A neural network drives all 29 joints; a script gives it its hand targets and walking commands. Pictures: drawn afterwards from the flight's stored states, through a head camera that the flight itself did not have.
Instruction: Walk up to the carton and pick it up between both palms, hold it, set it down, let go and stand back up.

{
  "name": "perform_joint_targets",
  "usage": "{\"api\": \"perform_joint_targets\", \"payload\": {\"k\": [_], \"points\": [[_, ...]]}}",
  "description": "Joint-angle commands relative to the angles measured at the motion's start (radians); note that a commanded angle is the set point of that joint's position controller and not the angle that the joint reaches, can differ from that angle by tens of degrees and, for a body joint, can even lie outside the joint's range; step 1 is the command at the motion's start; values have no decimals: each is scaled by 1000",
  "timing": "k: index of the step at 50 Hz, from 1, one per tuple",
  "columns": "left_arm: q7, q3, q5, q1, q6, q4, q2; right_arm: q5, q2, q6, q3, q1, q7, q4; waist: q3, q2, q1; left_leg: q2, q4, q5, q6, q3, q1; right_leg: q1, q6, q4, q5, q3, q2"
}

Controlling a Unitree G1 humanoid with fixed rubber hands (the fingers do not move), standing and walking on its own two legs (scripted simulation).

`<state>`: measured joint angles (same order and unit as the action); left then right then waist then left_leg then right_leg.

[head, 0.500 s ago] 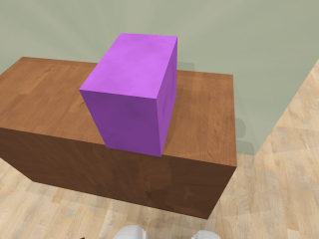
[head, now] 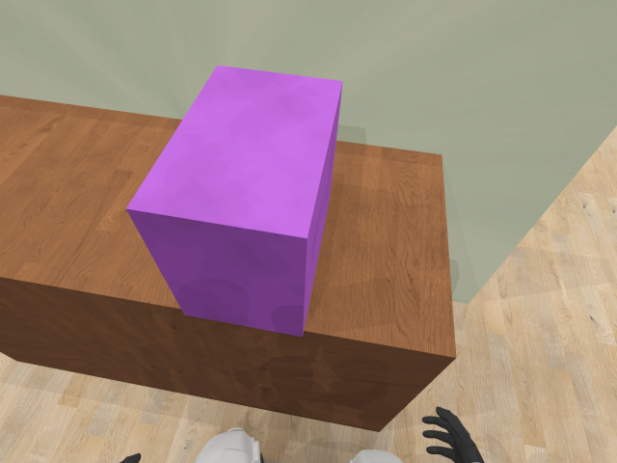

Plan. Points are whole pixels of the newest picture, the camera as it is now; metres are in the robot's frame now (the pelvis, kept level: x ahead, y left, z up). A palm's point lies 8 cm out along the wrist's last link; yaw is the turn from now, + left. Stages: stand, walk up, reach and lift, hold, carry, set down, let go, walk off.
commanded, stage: walk up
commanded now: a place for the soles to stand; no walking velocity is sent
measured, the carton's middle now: (260, 202) +0.46 +0.09 +0.04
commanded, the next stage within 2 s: none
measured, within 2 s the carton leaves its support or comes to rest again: neither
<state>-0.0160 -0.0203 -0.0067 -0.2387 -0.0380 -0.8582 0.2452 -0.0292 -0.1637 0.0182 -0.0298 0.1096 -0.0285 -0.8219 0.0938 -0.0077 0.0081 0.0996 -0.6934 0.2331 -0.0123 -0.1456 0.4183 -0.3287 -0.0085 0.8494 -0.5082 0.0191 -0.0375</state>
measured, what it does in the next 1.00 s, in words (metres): steps on the spot: right foot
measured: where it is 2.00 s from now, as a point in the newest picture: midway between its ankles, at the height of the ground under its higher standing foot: outside the picture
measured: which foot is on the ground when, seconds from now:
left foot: down 0.00-1.00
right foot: up 0.00-0.00, down 0.02-1.00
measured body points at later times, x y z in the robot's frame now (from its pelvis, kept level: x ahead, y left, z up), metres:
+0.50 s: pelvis +0.01 -0.02 +0.02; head +0.02 -0.02 +0.47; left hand +0.07 +0.22 -0.13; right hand +0.02 -0.26 -0.14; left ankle +0.08 +0.13 -0.71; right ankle -0.01 -0.13 -0.71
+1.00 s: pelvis +0.01 +0.00 +0.02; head +0.03 +0.00 +0.47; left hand +0.03 +0.24 -0.13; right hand +0.06 -0.25 -0.13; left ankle +0.08 +0.13 -0.71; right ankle -0.01 -0.13 -0.71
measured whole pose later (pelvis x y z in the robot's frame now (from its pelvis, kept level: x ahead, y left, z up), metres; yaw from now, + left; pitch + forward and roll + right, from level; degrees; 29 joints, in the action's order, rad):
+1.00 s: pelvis +0.01 +0.00 +0.02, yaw -1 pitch -2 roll -1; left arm -0.03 0.03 -0.01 -0.27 0.01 -1.05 0.20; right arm -0.02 -0.23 0.03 -0.02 0.18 0.00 -1.07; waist 0.07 0.02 0.01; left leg 0.09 -0.52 0.17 0.01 -0.13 0.31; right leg -0.16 -0.01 0.51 -0.31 0.03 -0.02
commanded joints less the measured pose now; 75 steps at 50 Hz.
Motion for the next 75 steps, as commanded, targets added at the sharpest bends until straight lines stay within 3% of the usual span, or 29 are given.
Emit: {"api": "perform_joint_targets", "payload": {"k": [1, 2, 3, 5, 8, 13, 22, 28, 29, 31, 36, 40, 47, 48, 49, 51, 52, 56, 59, 60, 61, 62, 63, 64, 66, 68, 70, 73, 75], "points": [[0, -21, -8, -160, 54, 38, 87, 18, -194, 6, 53, 35, 8, 33, -138, -3, 21, 123, 49, -85, -75, 149, 15, 200, 34, -396, 328, -129, -86], [-1, -39, -5, -82, 55, 82, 156, 20, -117, 5, 31, 74, 18, 42, -157, -115, -28, 38, 3, 92, -17, 88, 50, 170, 95, -481, 318, -314, -234], [-3, -46, 1, -30, 56, 100, 183, 31, -138, 16, 35, 16, 9, 44, -44, -130, 11, -11, -2, 218, 7, 99, -36, -45, 157, -515, 380, -359, -287], [1, -19, 14, 54, 50, 62, 103, 18, -102, 8, 26, 27, 17, 2, -18, -121, -41, 8, 133, 53, -10, 104, -223, -145, 110, -530, 217, -189, -178], [11, -15, 12, 15, 51, 37, 113, 16, -169, -16, 49, 40, 32, -40, -35, -121, -11, 6, 193, -104, -3, 101, -212, -29, 61, -493, 279, -132, -140], [13, -4, 14, 26, 48, -4, 108, 12, -163, -20, 46, 107, 29, -95, -48, -115, -19, 1, 244, -48, 7, 112, -244, -27, 78, -553, 40, -138, -133], [8, 7, 14, 5, 59, -86, 111, 8, -195, -46, 28, 137, 16, -170, -35, 20, -6, 64, 282, -181, -17, 139, -223, 94, 62, -470, 351, -60, -94], [4, 20, 14, -22, 52, -122, 111, 12, -198, -32, 26, 143, 17, -191, -54, 68, -11, 64, 271, -178, -20, 117, -256, 45, 66, -485, 287, -73, -90], [1, 21, 12, -9, 49, -127, 93, 15, -183, -33, 29, 180, 13, -194, -21, 2, -26, 75, 280, -211, -14, 136, -235, 54, 55, -491, 319, -41, -80], [0, 19, 18, -51, 55, -129, 96, 10, -191, -32, 26, 127, 15, -197, -71, 43, 5, 62, 276, -142, -15, 126, -243, 81, 57, -495, 309, -69, -82], [-2, 20, 13, -21, 55, -144, 117, 25, -189, -30, 30, 140, 13, -199, -77, -14, -30, 77, 278, -128, -26, 127, -266, 44, 59, -499, 318, -49, -76], [1, 17, 20, -29, 45, -165, 131, 10, -189, -26, 30, 119, 14, -208, -13, 32, -18, 56, 338, -21, -9, 118, -229, 13, 58, -528, 116, -78, -84], [-1, 33, 16, -46, 66, -185, 102, 22, -217, -28, 33, 138, 17, -219, -14, -8, -27, 73, 332, -31, -16, 140, -224, 28, 44, -499, 254, -66, -70], [-43, 2, -35, -110, 73, -130, 147, -5, -305, 8, 76, -6, 24, -201, 21, 46, 42, 38, 129, -55, 15, 73, -119, 53, 82, -445, 572, -191, -158], [-66, -21, -22, -142, 73, -116, 213, -19, -267, 24, 69, -14, 28, -165, 22, 3, 41, 6, 58, -88, 40, 42, -8, 137, 132, -406, 789, -261, -241], [-95, -49, -30, -188, 63, -93, 216, -30, -209, 51, 72, -29, 28, -117, -21, -141, 67, 3, -250, 269, 48, 64, 140, 160, 258, -451, 874, -396, -393], [-110, -63, -33, -205, 69, -81, 219, -39, -246, 76, 91, -55, 33, -82, -13, -77, 64, 38, -412, 336, 56, 172, 198, 159, 300, -435, 948, -470, -457], [-121, -83, -54, -32, 85, 66, 203, -18, -198, 87, 83, -70, 44, -31, -84, -152, 9, 71, -361, 307, 75, 271, 231, 201, 210, -362, 897, -310, -326], [-101, -78, -51, -68, 81, 65, 203, -20, -215, 77, 98, -40, 61, -12, -188, -206, 17, 41, -162, 203, 68, 197, 81, 237, 184, -267, 995, -279, -299], [-84, -79, -44, -43, 73, 88, 201, -13, -191, 69, 86, 14, 63, -23, -193, -124, 11, -24, -42, 152, 63, 116, -43, 130, 169, -221, 925, -233, -256], [-71, -78, -39, 4, 60, 91, 201, 2, -190, 59, 88, 82, 60, -37, -174, -188, -37, -37, 160, 6, 53, 84, -163, 58, 111, -143, 831, -156, -188], [-57, -62, -36, 25, 48, 98, 160, -9, -247, 42, 106, 114, 66, -45, -239, 22, -59, -18, 230, -161, 34, 117, -299, -46, 64, -15, 593, -87, -80], [-55, -42, -25, -42, 44, 116, 99, 1, -346, 38, 127, 136, 68, -28, -264, 266, -59, 195, 243, -354, -26, 404, -421, -279, -14, 161, 23, -5, 63], [-75, -41, -16, -19, 38, 133, 61, 26, -408, 50, 136, 79, 57, -3, -314, 380, -83, 316, 304, -379, -219, 565, -342, -279, 9, 356, -275, -85, 113], [-74, -46, -21, -4, 36, 115, 69, 23, -302, 59, 115, 13, 29, 13, -146, 124, -43, 312, 311, -241, -231, 434, -212, -269, 14, 443, -204, -132, 63], [-52, -50, -18, -101, 41, 67, 95, 14, -267, 51, 95, -47, 6, 25, -143, 174, 16, 269, 275, -209, -193, 368, -229, -233, 2, 349, -131, -106, 36], [-30, -49, -21, -75, 42, 85, 95, -3, -259, 33, 89, -36, 11, 21, -160, 234, -5, 286, 290, -252, -196, 339, -213, -164, -9, 220, -102, -102, 16], [-11, -36, -10, -8, 31, 92, 59, -14, -251, 3, 79, 1, 5, 11, -133, 133, -31, 264, 270, -242, -169, 309, -165, -45, 7, -48, 1, -59, 4], [-2, -21, -6, -87, 33, 45, 47, 8, -234, 5, 64, -70, 13, 23, -121, 132, 32, 204, 245, -121, -126, 235, -66, 163, 28, -353, 241, -25, 13]]}}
